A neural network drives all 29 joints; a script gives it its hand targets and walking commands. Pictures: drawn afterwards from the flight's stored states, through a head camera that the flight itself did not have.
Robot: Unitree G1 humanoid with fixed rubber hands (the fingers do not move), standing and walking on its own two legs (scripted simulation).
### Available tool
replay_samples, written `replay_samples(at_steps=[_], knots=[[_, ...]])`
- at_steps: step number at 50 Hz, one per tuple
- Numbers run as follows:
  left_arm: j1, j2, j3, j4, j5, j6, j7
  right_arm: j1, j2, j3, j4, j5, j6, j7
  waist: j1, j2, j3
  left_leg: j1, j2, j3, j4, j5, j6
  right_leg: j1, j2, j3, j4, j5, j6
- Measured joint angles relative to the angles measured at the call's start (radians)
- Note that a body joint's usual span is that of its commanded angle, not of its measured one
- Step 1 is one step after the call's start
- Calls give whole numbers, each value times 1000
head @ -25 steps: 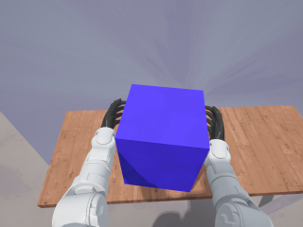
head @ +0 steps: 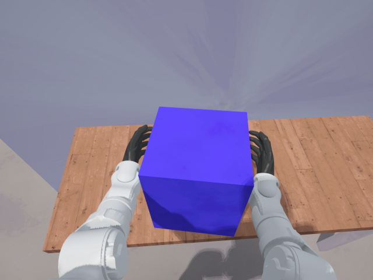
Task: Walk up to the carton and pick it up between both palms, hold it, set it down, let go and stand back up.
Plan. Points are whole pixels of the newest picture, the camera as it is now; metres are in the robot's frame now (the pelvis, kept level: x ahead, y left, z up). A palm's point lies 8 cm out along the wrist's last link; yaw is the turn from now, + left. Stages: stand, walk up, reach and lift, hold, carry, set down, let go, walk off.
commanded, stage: set down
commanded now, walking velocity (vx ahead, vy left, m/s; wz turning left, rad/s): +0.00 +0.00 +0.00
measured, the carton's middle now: (197, 173) +0.38 -0.02 -0.04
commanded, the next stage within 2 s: none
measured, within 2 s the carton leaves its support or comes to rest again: rests again in 1.08 s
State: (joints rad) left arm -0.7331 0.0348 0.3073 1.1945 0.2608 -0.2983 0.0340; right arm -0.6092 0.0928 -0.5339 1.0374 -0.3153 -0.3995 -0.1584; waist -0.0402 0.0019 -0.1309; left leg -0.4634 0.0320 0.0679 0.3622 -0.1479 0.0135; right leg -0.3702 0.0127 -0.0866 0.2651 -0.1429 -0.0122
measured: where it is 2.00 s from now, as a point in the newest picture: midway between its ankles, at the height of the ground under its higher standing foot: outside the picture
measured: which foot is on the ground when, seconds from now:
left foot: down 0.00-1.00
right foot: down 0.00-1.00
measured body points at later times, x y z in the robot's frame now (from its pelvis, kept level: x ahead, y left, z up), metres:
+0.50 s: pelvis -0.01 +0.00 -0.01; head +0.07 +0.01 +0.44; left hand +0.41 +0.13 +0.00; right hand +0.37 -0.17 +0.00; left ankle +0.00 +0.10 -0.75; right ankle -0.03 -0.11 -0.75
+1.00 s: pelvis -0.02 +0.00 -0.01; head +0.07 +0.01 +0.43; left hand +0.41 +0.12 +0.00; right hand +0.36 -0.18 -0.01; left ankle +0.00 +0.10 -0.75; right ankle -0.03 -0.11 -0.75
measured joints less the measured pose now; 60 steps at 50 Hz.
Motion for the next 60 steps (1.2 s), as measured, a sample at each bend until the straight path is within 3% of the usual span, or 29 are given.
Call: replay_samples(at_steps=[20, 36, 60], knots=[[-38, 23, 1, 131, -22, -127, 23, -27, -7, -31, 64, -29, -78, -1, -14, 18, -33, -112, 5, -12, 69, -17, 1, -109, 1, -11, 70, -21, -1], [-99, 24, 54, 187, 14, -160, 23, -61, -2, -128, 70, -101, -103, 14, -5, 16, -23, -161, 6, -5, 100, -14, 7, -168, -2, -4, 117, -24, -2], [-103, -2, 160, 148, 114, -169, 3, -60, 19, -218, 40, -181, -132, 32, 7, 9, 2, -164, 4, 0, 99, -8, 6, -186, -5, -1, 145, -33, -4]])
